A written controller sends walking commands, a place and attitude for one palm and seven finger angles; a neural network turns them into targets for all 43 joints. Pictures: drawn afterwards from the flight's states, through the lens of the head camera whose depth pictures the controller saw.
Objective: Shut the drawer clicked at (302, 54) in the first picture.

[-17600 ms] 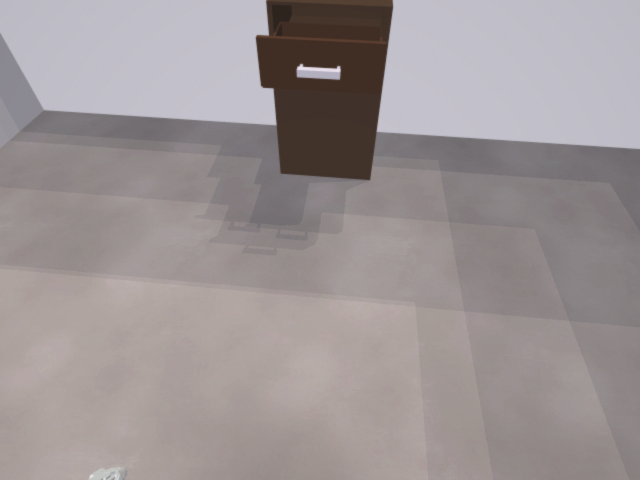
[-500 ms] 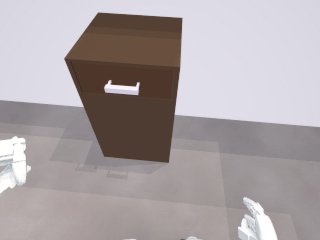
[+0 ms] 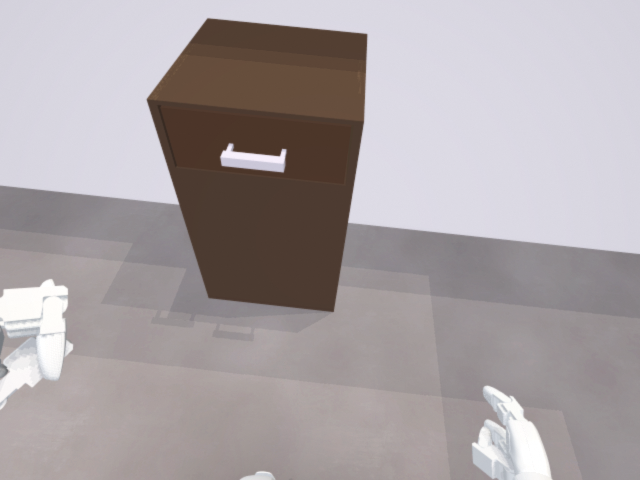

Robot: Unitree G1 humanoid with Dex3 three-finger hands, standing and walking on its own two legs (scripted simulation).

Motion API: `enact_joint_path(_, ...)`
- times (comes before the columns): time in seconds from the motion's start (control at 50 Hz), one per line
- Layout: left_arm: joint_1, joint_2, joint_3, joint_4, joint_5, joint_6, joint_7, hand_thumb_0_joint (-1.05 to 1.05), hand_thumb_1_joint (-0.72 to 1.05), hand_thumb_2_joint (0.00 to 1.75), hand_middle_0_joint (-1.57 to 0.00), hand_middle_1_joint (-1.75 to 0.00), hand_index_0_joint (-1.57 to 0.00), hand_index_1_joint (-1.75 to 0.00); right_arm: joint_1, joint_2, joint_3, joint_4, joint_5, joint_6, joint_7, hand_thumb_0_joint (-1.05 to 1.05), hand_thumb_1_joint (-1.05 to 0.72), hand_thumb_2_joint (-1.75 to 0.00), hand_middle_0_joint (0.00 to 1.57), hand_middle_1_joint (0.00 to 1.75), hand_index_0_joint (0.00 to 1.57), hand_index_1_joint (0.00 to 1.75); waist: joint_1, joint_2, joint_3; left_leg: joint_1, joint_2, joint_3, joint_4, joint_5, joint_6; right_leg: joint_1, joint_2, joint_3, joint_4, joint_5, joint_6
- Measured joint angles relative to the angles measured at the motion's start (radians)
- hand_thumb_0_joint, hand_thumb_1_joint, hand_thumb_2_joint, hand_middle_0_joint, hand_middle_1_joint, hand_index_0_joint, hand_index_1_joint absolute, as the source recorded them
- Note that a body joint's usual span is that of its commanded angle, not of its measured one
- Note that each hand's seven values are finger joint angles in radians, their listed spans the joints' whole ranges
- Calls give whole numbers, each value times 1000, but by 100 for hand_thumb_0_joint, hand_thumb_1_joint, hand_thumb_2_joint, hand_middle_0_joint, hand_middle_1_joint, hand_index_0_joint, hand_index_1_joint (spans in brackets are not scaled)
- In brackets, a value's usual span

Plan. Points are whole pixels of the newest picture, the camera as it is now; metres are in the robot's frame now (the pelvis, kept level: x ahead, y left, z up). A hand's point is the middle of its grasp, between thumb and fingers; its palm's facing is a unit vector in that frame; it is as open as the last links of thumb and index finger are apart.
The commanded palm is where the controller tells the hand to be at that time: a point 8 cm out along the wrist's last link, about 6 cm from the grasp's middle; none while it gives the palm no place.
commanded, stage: step back with the hand held close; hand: left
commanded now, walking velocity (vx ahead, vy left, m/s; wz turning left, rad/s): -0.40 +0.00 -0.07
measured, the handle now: (255, 155) +0.77 +0.16 -0.07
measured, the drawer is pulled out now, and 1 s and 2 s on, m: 0.00 0.00 0.00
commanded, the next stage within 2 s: stop stepping back and stand still in 0.02 s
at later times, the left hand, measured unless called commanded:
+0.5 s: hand out of the picture +0.10 +0.26 +0.18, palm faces +0.34 -0.88 -0.34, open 3.2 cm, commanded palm +0.05 +0.31 +0.19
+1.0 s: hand out of the picture +0.07 +0.33 +0.18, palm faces +0.36 -0.86 -0.35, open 3.3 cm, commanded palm -0.01 +0.37 +0.19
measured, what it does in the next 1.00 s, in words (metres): walks backwards: right foot, then left foot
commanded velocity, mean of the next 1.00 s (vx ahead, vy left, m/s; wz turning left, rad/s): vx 0.10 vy -0.08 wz -0.01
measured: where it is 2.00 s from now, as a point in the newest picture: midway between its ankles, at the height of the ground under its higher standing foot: outside the picture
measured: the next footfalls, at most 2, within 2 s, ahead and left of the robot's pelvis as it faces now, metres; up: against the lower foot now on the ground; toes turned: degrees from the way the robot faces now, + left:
right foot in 0.34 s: -0.14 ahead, -0.10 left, +0.00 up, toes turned -3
left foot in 0.90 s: -0.08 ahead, +0.20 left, +0.00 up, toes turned +0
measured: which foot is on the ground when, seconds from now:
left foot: down 0.00-0.70, up 0.72-0.88, down 0.90-1.00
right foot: down 0.00-0.06, up 0.08-0.32, down 0.34-0.90, up 0.92-1.00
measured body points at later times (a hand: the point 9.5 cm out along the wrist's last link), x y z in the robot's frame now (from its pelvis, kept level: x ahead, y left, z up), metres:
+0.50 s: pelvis -0.09 +0.03 -0.01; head -0.13 +0.07 +0.43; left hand +0.08 +0.31 +0.20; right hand +0.05 -0.21 -0.08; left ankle +0.08 +0.10 -0.72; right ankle -0.18 -0.10 -0.73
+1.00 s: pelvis -0.16 +0.10 +0.00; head -0.16 +0.13 +0.45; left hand +0.04 +0.38 +0.19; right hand -0.02 -0.14 -0.07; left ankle -0.08 +0.21 -0.73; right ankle -0.15 -0.02 -0.70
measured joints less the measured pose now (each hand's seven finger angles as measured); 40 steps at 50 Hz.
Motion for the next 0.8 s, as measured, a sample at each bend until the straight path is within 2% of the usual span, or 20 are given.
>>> enact_joint_path(0.02, 4, 5, 6, 0, -2, 1, 4, 1, 89, 90, -141, -160, -141, -159, 9, -5, -3, 0, 0, 6, -2, 1, -90, -90, 21, 30, 20, 30, -1, 0, -12, 17, -4, 2, -5, -11, 2, -4, -3, -1, -2, 4, 5)
enact_joint_path(0.08, -12, 10, 37, 18, -3, -6, 12, 1, 89, 90, -141, -160, -141, -159, 18, -8, -1, 6, -2, 10, -14, 1, -90, -90, 21, 30, 20, 30, 7, -17, -8, 25, -17, 14, -58, 101, 42, -27, -17, 4, 25, -21, 16)
enact_joint_path(0.16, -39, -12, 52, 55, 13, 17, 7, 1, 89, 90, -141, -160, -141, -159, 42, 7, 9, 4, -15, -24, -13, 1, -91, -90, 20, 30, 20, 30, 11, 11, -8, 27, 16, 7, -134, 148, 73, -61, 41, 4, 335, -156, 12)
enact_joint_path(0.2, -24, -21, 46, 37, 6, 32, 11, 1, 89, 90, -141, -160, -141, -159, 60, 23, 19, 9, -16, -44, -1, 2, -91, -90, 20, 30, 20, 30, 22, 7, -25, 29, 33, 19, -184, 172, 67, -17, 39, -21, 371, -225, 4)
enact_joint_path(0.24, 4, -35, 31, 6, -3, 48, 16, 1, 89, 90, -141, -160, -141, -159, 72, 38, 34, 10, -18, -60, 6, 2, -90, -90, 21, 30, 20, 30, 35, -4, -45, 35, 40, 31, -240, 191, 54, 58, 23, -49, 300, -286, -7)
enact_joint_path(0.3, 29, -39, 11, -39, -13, 75, 21, 1, 89, 90, -141, -160, -141, -159, 69, 56, 59, 1, -26, -77, 9, 2, -90, -90, 21, 30, 20, 30, 50, -30, -54, 34, 31, 56, -296, 215, 26, 199, -3, -79, 33, -303, -34)
enact_joint_path(0.34, 33, -17, 28, -73, -19, 82, 25, 1, 89, 90, -141, -160, -141, -159, 41, 62, 78, -16, -33, -80, 10, 1, -90, -90, 21, 30, 20, 30, 71, -77, -40, -12, 7, 106, -244, 188, 9, 245, -47, -55, -118, -236, -70)
enact_joint_path(0.36, 13, -24, 17, -67, -21, 83, 21, 1, 89, 90, -141, -160, -141, -159, 17, 50, 80, -8, -37, -80, 8, 1, -90, -90, 21, 30, 20, 30, 76, -52, -20, -32, 21, 105, -194, 179, 7, 234, -37, -54, -106, -177, -58)
enact_joint_path(0.4, -28, -27, -8, -39, -27, 97, 15, 1, 89, 90, -141, -160, -141, -159, 2, 35, 77, 25, -35, -71, 1, 1, -90, -90, 21, 30, 21, 30, 64, -6, 2, -35, 32, 76, -123, 132, 4, 236, -16, -64, -47, -162, -24)
enact_joint_path(0.44, -48, -25, -16, -21, -36, 117, 11, 1, 89, 90, -141, -160, -141, -159, 23, 33, 73, 45, -21, -57, -8, 1, -90, -90, 21, 30, 21, 30, 48, 1, -10, -36, 27, 62, -50, 60, -4, 251, -15, -71, -2, -193, -14)
enact_joint_path(0.52, -74, -40, -13, -2, -36, 142, 13, 1, 89, 90, -141, -160, -141, -159, 90, 13, 65, 64, -6, -32, -26, 1, -90, -90, 21, 30, 21, 30, 21, -16, -44, -35, 22, 74, 77, -20, 0, 269, -38, -89, 109, -283, -18)
enact_joint_path(0.56, -105, -49, -3, 4, -33, 145, 14, 1, 89, 90, -141, -160, -141, -159, 110, -1, 61, 71, -5, -29, -36, 1, -90, -90, 21, 30, 20, 30, 20, -30, -47, -37, 17, 93, 118, -3, 21, 253, -63, -97, 191, -336, -31)
enact_joint_path(0.6, -147, -57, 14, 18, -32, 149, 15, 1, 89, 90, -141, -160, -141, -159, 108, -7, 55, 77, -8, -35, -39, 2, -90, -90, 21, 30, 20, 30, 14, -34, -38, -39, 13, 106, 108, 79, 50, 206, -61, -80, 291, -405, -45)
enact_joint_path(0.62, -169, -54, 23, 29, -31, 152, 16, 1, 89, 90, -141, -160, -141, -159, 101, -2, 53, 78, -10, -40, -37, 2, -90, -90, 21, 30, 20, 30, 9, -37, -25, -33, 9, 109, 81, 124, 51, 175, -48, -72, 350, -420, -48)
enact_joint_path(0.66, -191, -34, 43, 42, -34, 154, 13, 1, 89, 90, -141, -160, -141, -159, 90, 21, 52, 75, -17, -50, -22, 2, -91, -90, 20, 30, 20, 30, -2, -48, 0, -6, -4, 114, -4, 173, 35, 134, -19, -80, 404, -432, -54)
enact_joint_path(0.7, -153, -13, 55, 27, -39, 147, 7, 1, 89, 90, -141, -160, -141, -159, 96, 38, 57, 48, -20, -55, 0, 2, -91, -90, 20, 30, 20, 30, -15, -49, 6, 6, -10, 123, -77, 163, -2, 151, 6, -121, 284, -451, -76)
enact_joint_path(0.72, -111, 3, 66, 1, -39, 138, 5, 1, 89, 90, -141, -160, -141, -159, 100, 44, 62, 28, -15, -54, 10, 2, -91, -90, 20, 30, 20, 30, -13, -64, 1, -30, -23, 136, -23, 68, -24, 156, -1, -110, 185, -447, -98)
enact_joint_path(0.74, -71, 5, 65, -27, -40, 132, 1, 1, 89, 90, -141, -160, -141, -159, 101, 43, 64, 20, -11, -48, 18, 2, -90, -90, 20, 30, 20, 30, -7, -66, 1, -75, -31, 126, 113, -2, -38, 139, -12, -108, 160, -340, -103)
enact_joint_path(0.78, -11, -1, 52, -69, -37, 118, -10, 1, 89, 90, -141, -160, -141, -159, 113, 42, 64, 35, -10, -36, 23, 2, -90, -90, 21, 30, 20, 30, 16, -72, -14, -128, -30, 109, 374, -42, -39, 121, -37, -115, 134, -179, -91)
enact_joint_path(0.8, 6, -5, 46, -72, -31, 109, -11, 1, 89, 90, -141, -160, -141, -159, 124, 44, 65, 49, -10, -33, 21, 2, -90, -90, 21, 30, 20, 30, 26, -78, -30, -120, -19, 108, 418, -55, -32, 121, -46, -116, 112, -155, -79)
